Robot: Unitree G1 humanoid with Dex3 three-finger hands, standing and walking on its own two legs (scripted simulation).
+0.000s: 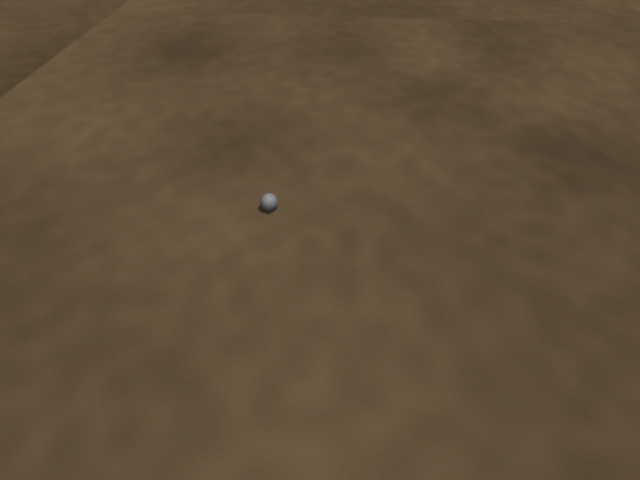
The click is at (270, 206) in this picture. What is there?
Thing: free ball
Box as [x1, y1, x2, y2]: [260, 193, 277, 210]
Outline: 266,193 261,197 260,203 263,208 270,210 276,206 277,199 273,194
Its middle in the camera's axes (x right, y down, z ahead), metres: -0.24 -0.22 +1.86
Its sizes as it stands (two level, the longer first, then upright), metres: 0.085 0.085 0.085
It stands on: the floor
